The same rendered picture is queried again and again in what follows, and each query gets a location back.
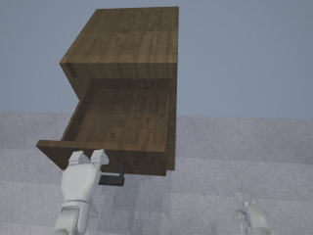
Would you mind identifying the robot left hand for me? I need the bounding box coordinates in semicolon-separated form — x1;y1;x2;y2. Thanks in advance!
61;149;110;218

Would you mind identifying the drawer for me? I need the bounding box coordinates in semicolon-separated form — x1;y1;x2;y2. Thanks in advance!
36;77;171;176

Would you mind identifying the robot right hand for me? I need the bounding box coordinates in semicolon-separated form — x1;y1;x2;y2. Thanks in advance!
231;192;269;235

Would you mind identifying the handle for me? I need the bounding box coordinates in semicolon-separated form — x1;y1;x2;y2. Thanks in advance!
98;163;126;187

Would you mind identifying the robot left forearm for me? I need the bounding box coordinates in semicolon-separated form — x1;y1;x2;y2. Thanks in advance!
50;200;91;235

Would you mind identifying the cabinet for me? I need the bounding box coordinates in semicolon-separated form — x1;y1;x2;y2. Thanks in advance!
59;6;179;170

